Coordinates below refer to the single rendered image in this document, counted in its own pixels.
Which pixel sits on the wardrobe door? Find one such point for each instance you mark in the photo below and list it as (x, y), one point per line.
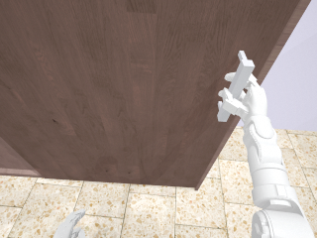
(126, 91)
(10, 159)

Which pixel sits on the robot right forearm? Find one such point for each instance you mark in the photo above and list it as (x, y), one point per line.
(271, 187)

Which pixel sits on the handle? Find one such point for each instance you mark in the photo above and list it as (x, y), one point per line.
(238, 83)

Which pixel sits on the robot right hand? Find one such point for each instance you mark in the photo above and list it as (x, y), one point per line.
(249, 104)

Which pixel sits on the robot left hand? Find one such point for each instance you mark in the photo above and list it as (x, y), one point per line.
(65, 229)

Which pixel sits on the right robot upper arm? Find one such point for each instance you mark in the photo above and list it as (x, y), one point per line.
(279, 224)

